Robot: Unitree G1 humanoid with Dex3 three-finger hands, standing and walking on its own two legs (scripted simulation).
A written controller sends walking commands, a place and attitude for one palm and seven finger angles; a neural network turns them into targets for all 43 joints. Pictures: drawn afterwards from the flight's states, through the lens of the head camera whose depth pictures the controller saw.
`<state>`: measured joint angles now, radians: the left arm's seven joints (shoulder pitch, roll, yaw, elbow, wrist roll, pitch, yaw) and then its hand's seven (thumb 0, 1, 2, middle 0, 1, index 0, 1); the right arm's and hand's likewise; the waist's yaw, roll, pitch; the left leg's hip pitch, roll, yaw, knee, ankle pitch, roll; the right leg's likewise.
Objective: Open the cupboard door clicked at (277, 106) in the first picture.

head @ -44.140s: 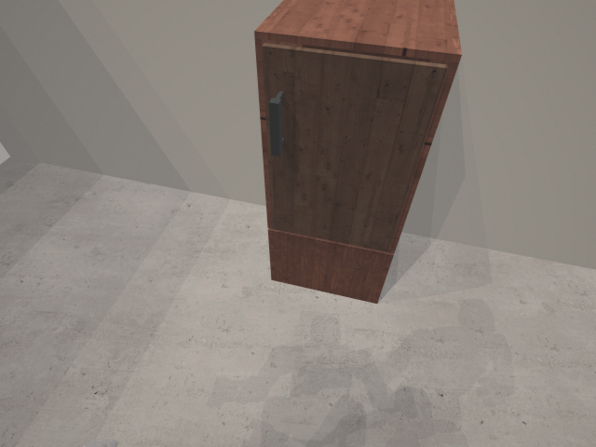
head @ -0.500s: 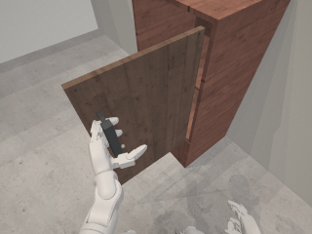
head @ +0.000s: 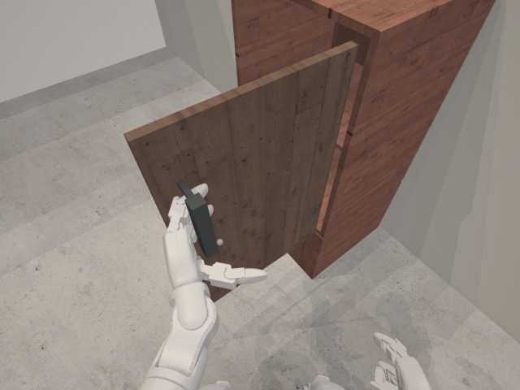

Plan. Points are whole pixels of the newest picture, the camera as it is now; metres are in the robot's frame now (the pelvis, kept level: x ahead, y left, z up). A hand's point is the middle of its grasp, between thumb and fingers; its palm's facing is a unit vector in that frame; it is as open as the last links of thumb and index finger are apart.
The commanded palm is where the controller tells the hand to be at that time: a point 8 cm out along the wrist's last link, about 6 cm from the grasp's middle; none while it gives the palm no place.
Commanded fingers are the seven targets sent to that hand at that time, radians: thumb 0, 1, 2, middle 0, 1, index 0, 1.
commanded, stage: slide the hand sideways off the handle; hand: left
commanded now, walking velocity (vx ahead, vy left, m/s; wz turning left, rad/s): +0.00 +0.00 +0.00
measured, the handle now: (197, 219) +0.36 +0.13 +0.05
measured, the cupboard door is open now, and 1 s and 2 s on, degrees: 88 91 91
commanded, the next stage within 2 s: draw the hand back to the body in 1.18 s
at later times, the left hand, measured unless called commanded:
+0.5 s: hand (206, 276) +0.27 +0.10 +0.05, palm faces -0.08 -1.00 -0.02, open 16.3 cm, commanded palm +0.24 +0.16 +0.05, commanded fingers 0.00 -0.50 0.30 -0.15 -0.30 -0.15 -0.30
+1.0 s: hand (167, 301) +0.23 +0.15 +0.05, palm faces -0.03 -1.00 -0.05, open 16.2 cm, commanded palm +0.20 +0.21 +0.05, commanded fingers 0.00 -0.50 0.30 -0.15 -0.30 -0.15 -0.30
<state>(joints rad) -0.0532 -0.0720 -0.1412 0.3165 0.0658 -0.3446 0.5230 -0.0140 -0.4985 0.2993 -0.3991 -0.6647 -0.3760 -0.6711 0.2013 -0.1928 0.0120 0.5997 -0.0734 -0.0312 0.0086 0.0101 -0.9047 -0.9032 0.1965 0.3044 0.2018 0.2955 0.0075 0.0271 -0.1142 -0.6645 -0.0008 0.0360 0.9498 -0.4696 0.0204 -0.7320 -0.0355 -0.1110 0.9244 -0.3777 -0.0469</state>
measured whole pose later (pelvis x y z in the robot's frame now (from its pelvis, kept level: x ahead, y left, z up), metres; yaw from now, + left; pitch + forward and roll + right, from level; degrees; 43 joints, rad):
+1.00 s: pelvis +0.02 +0.00 -0.01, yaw +0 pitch +12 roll -1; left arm 0.45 0.17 0.01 -0.16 -0.15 -0.32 -0.13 -0.01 -0.50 0.30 -0.17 -0.31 -0.17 -0.31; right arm 0.26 -0.23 0.03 0.45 0.00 -0.13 -0.03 0.01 -0.90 -0.90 0.20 0.30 0.20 0.30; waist 0.01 0.03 -0.12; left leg -0.70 0.01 0.03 1.04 -0.54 0.03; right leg -0.77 -0.03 -0.12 1.00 -0.44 -0.04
